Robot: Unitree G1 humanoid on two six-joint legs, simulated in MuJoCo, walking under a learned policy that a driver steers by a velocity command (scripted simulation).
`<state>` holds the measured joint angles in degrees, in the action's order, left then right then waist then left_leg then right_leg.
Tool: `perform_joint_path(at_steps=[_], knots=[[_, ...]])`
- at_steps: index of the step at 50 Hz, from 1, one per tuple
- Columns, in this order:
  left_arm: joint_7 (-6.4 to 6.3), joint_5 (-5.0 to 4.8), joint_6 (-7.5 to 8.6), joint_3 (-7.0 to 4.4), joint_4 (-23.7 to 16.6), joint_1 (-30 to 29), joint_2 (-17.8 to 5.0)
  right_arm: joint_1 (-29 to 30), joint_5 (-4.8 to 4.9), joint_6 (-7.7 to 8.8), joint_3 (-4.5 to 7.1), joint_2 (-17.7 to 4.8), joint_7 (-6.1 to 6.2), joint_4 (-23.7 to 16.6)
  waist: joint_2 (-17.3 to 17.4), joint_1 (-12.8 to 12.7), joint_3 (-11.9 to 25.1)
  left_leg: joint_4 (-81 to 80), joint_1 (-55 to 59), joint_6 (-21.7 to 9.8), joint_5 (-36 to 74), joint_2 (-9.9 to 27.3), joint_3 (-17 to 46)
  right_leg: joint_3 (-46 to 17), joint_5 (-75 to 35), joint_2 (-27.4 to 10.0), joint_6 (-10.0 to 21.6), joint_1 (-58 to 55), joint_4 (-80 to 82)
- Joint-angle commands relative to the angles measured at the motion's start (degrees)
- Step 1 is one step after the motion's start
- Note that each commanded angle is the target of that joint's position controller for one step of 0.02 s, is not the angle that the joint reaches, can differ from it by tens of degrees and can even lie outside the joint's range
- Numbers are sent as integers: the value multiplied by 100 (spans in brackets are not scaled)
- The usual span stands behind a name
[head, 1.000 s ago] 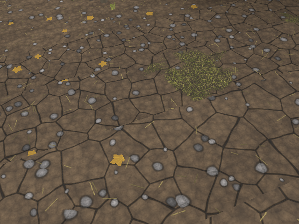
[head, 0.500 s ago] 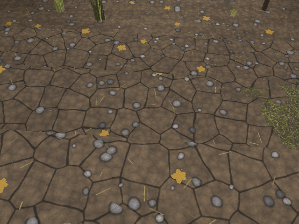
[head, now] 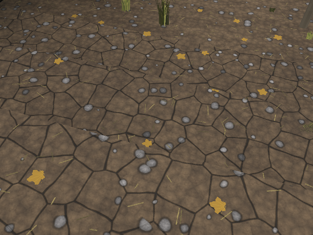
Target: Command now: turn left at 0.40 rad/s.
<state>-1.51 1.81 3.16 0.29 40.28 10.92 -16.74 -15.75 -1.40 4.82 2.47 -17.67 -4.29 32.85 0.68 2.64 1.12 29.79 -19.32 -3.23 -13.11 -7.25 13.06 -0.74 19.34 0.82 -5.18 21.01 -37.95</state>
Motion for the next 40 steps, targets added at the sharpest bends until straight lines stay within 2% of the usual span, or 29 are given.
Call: perform_joint_path(at_steps=[1, 2, 3, 4, 5, 7, 9, 10, 12, 14, 15, 16, 18, 21, 23, 24, 25, 26, 28, 30, 31, 32, 33, 34, 35, 36, 37, 38, 40], knots=[[107, -161, 125, -91, -377, 34, -419, 83, 84, -76, 126, -698, -102, -201, 223, -256, 491, -223, 185, -1091, 2189, 1527, 1651, 23, -1552, -108, 401, -806, 1170], [129, -188, 186, -161, -458, 102, -618, -63, 77, -99, 49, -560, -114, -91, 144, -291, 580, -95, -264, -734, 1322, 1328, 1476, -308, -2633, -473, 882, -1432, 1286], [122, -188, 291, -265, -550, 306, -1087, -511, 80, -115, -65, -169, -72, -142, -869, -110, 1025, 794, -1086, 121, -668, 595, 493, -1633, -4683, -1723, 2245, -2498, 1488], [206, -11, 325, -304, -604, 348, -1056, -271, -122, -88, -21, -317, 41, -210, -899, -345, 807, 1895, -1845, 771, -2454, 278, -173, -2600, -4651, -2475, 3027, -2493, 1762], [191, 58, 325, -420, -565, 486, -1130, 115, -252, -114, 112, -656, 198, -219, -369, -560, 657, 2987, -2063, 1011, -2768, 474, -475, -2395, -4189, -2447, 2949, -2352, 1874], [385, -92, 419, -158, -879, -409, -345, -48, -243, -153, 130, -661, 414, 61, -376, -67, 438, 3823, -1656, 1382, -2180, 835, -482, -1600, -4292, -1763, 2112, -1402, 1768], [551, -218, 437, 10, -1087, -1050, -4, -505, -271, -167, 19, -362, 284, 374, -344, 311, 499, 3696, -778, 1569, -1507, 1080, -611, -927, -4259, -1305, 1674, -643, 1655], [608, -235, 437, -34, -1026, -1008, -155, -811, -241, -200, 32, -301, 178, 584, -388, 375, 338, 3161, -299, 1525, -1109, 1148, -864, -521, -3157, -981, 1503, -232, 1761], [569, -248, 363, -254, -667, -249, -681, -437, -227, -254, 7, -189, 19, 634, -414, -188, -182, 1681, -198, 1350, -1154, 982, -1469, -517, -565, -708, 1536, -339, 1916], [536, -228, 270, -496, -462, 287, -1150, 216, -170, -207, 69, -369, 135, 332, -553, -588, -395, 813, -526, 987, -1175, 822, -1779, -1300, 1073, -1236, 1988, -966, 2004], [503, -221, 265, -549, -401, 448, -1168, 457, -124, -179, 76, -422, 226, 185, -722, -725, -414, 490, -684, 766, -1213, 818, -1738, -1793, 1581, -1554, 2195, -1266, 2147], [462, -239, 282, -490, -385, 398, -916, 556, -79, -127, 51, -384, 297, 111, -837, -716, -442, 122, -698, 533, -1090, 885, -1616, -2147, 1865, -1771, 2259, -1423, 2234], [393, -180, 314, -328, -390, -8, -445, 404, -38, 35, -41, -223, 364, 93, -826, -468, -330, -300, 124, 66, -515, 899, -1525, -2115, 1693, -1734, 2150, -1043, 2168], [291, 40, 298, -355, -644, -698, -430, -248, -61, 187, -33, -236, 350, 229, -266, -42, -133, -419, 1169, -606, -852, 1080, -1113, -676, 793, -811, 1569, -339, 1278], [327, 106, 299, -376, -824, -953, -367, -1023, -38, 224, 132, -737, 373, 386, 830, 294, -231, -1246, 2442, -1509, -652, 2114, 945, 262, 485, 75, 951, 1348, -635], [332, 146, 355, -359, -781, -971, -307, -1547, -79, 246, 125, -638, 378, 428, 881, 623, -349, -1597, 2931, -1799, -325, 2720, 1641, -52, 1318, -4, 884, 2280, -1659], [300, 111, 414, -321, -697, -863, -139, -1755, -128, 263, 85, -472, 401, 552, 638, 605, -525, -1639, 3044, -1737, -26, 2912, 1612, -325, 1418, -173, 936, 2759, -2251], [274, 138, 439, -325, -636, -762, -129, -1739, -205, 265, 19, -268, 401, 620, 419, 504, -568, -1602, 3042, -1607, 245, 2793, 1328, -441, 1161, -245, 939, 2894, -2604], [302, 261, 414, -331, -550, -719, -91, -1355, -207, 218, -74, -15, 413, 605, 254, 243, -498, -1657, 2773, -1297, 562, 2404, 514, -231, 532, -397, 885, 2688, -2241], [391, 223, 374, -259, -541, -965, 118, -1162, -155, 110, -91, -20, 394, 620, 262, 221, -538, -1949, 2076, -1088, 140, 1975, -159, 166, 33, -381, 706, 1942, -1462], [496, 297, 404, -201, -552, -959, 259, -1013, -216, 63, -92, -115, 380, 515, 334, 166, -458, -1795, 1338, -1037, 364, 1725, -532, 449, -411, -195, 695, 1160, -1643], [599, 318, 438, -187, -448, -686, 252, -919, -397, 17, -71, -154, 358, 508, 406, 23, -475, -1545, 813, -990, 600, 1722, -683, 315, -1038, -233, 739, 741, -1959], [655, 310, 459, -203, -408, -461, 147, -856, -441, 34, -52, -237, 337, 519, 320, -34, -435, -1347, 588, -1047, 589, 1767, -696, 277, -1294, -240, 760, 620, -1952], [660, 392, 464, -222, -502, -659, 49, -1040, -377, 94, -43, -278, 379, 563, 326, 134, -494, -1178, 1006, -1135, 324, 1679, -658, 205, -1694, -274, 778, 1164, -1581], [618, 368, 446, -223, -594, -876, 8, -1285, -349, 135, -99, -170, 392, 719, 284, 261, -545, -954, 1391, -1164, 400, 1878, -412, 54, -1791, -410, 777, 1562, -1278], [500, 215, 397, -188, -696, -1324, 42, -2079, -354, 208, -149, 29, 509, 1278, 305, 589, -800, -455, 3283, -1064, 228, 2388, 200, -960, -2572, -993, 628, 3607, -485], [423, 224, 375, -146, -694, -1545, 166, -2736, -231, 206, -164, 240, 604, 1546, 132, 963, -736, -141, 4459, -1058, 191, 2511, 388, -919, -2713, -1043, 455, 4737, 162], [492, -150, 157, -445, -997, -2137, -405, -2043, 204, 74, 131, -469, 627, 1482, 405, 718, -1106, -376, 2623, -885, 755, 1866, -88, -111, -3038, -612, 511, 3341, 575], [671, -238, -20, -309, -860, -1686, 70, -1567, 191, 29, 28, -149, 689, 1456, 295, 473, -639, 8, 669, -522, -184, 1461, -698, -30, -4673, -497, 610, 701, 917]])
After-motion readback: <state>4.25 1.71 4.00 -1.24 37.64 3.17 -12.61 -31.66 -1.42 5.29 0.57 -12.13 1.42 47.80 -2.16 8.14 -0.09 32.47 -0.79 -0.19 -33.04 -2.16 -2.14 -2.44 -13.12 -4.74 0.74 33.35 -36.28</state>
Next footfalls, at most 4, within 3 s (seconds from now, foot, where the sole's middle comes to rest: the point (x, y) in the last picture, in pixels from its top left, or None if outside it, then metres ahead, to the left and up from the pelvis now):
0.04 right None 0.02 -0.13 -0.77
0.36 left None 0.01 0.10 -0.77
0.94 right None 0.42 -0.17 -0.94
1.46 left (139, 197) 0.73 0.07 -0.94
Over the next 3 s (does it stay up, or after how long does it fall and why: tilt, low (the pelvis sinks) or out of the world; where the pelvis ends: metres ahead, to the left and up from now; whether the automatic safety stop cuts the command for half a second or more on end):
stays up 1.30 -0.15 -0.33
